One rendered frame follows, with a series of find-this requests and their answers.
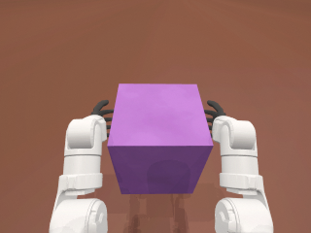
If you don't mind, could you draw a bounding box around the robot right upper arm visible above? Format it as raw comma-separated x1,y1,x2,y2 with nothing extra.
215,197,273,233

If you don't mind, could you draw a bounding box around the robot left forearm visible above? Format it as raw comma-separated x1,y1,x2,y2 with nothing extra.
49,115,107,233

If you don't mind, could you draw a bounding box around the right robot hand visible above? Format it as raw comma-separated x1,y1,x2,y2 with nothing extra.
204,100,226,138

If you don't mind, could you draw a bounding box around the robot left upper arm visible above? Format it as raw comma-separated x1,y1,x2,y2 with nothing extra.
50,198,108,233

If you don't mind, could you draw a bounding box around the carton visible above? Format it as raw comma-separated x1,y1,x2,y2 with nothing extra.
107,83,214,194

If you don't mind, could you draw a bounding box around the robot right forearm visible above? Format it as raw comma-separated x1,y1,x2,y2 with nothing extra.
212,116,274,233

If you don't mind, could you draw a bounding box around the left robot hand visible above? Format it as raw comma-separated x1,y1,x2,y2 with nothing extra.
90,100,114,138

